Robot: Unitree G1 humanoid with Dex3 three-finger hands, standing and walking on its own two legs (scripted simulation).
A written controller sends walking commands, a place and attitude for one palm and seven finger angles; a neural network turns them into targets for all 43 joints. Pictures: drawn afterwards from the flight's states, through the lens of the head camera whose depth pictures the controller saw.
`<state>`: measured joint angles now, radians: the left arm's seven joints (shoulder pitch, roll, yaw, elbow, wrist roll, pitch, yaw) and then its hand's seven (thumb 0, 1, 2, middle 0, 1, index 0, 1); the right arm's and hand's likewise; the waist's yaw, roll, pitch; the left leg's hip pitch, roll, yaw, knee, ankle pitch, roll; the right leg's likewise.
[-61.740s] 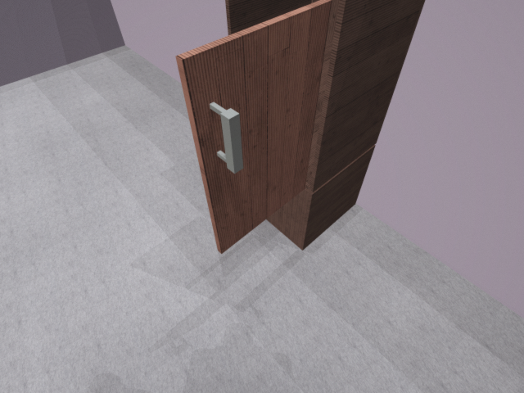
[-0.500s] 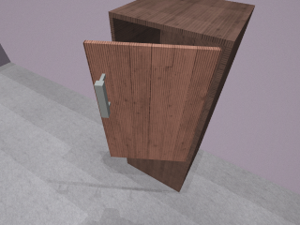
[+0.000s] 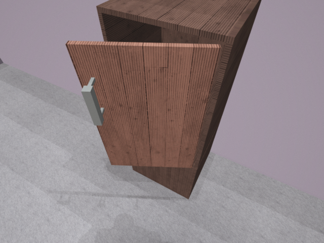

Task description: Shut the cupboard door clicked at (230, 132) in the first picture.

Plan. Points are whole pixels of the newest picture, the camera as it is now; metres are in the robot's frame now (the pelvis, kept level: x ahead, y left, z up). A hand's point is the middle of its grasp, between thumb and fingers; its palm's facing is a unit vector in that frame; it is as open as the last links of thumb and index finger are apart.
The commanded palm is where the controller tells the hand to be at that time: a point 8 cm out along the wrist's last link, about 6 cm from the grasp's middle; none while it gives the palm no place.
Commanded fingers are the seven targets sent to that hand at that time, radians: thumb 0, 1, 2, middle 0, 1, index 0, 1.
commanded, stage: look again from close up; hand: left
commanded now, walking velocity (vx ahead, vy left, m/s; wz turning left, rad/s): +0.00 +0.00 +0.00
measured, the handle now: (95, 101) +0.47 +0.23 +0.08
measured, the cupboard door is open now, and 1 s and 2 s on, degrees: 27 27 27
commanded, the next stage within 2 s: raise the hand and make a fist in 0.30 s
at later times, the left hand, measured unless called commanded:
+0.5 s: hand out of the picture +0.10 +0.17 -0.11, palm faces +0.21 -0.96 -0.20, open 7.2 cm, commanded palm +0.10 +0.20 -0.06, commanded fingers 0.00 0.90 0.90 -0.29 -0.40 -0.29 -0.40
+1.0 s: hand (99, 225) +0.17 +0.16 -0.01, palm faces +0.06 -1.00 -0.05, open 5.3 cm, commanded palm +0.14 +0.21 -0.01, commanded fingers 0.00 0.90 0.90 -0.75 -0.90 -0.75 -0.90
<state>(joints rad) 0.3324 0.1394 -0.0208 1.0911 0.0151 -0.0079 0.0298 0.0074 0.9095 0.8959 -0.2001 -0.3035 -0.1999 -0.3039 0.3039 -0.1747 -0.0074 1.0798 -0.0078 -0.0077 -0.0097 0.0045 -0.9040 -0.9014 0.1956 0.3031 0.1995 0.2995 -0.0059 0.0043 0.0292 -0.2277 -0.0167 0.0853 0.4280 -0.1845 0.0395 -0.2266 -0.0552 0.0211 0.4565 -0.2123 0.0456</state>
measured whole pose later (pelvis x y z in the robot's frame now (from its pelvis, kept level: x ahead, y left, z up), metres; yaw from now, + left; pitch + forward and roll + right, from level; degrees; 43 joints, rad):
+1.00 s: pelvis +0.00 -0.04 -0.09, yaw +4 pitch +12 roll -3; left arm 0.53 0.22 0.13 -0.20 -0.28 -0.42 -0.31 0.02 0.90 0.90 -0.58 -0.71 -0.58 -0.71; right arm 0.15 -0.20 0.00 0.49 0.02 -0.23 -0.05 0.01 -0.90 -0.90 0.20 0.30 0.20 0.30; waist 0.07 0.03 -0.11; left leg -0.88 0.04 -0.07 1.20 -0.52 -0.02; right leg -0.80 -0.01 -0.11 1.15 -0.56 -0.02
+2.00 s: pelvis +0.02 -0.03 -0.03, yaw +4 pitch +3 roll -1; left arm 0.30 0.29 0.21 -0.18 -0.32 -0.08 -0.28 0.02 0.90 0.90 -1.30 -1.50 -1.30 -1.50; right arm 0.27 -0.25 0.06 0.55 0.05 -0.23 -0.08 0.01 -0.90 -0.90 0.20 0.30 0.20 0.30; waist 0.03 0.05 -0.07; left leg -0.45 0.02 -0.01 0.78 -0.38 0.00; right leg -0.39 -0.02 -0.06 0.75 -0.41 0.01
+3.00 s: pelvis +0.02 -0.03 -0.02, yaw +3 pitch +3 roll +0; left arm -0.01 0.31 0.27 0.17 -0.30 -0.09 -0.31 0.02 0.90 0.90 -1.30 -1.50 -1.30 -1.50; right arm 0.26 -0.27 0.03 0.60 0.05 -0.21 -0.10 0.01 -0.90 -0.90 0.20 0.30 0.20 0.30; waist 0.01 0.03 -0.04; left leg -0.42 0.02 0.01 0.72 -0.35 0.00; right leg -0.38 -0.02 -0.04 0.71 -0.38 0.00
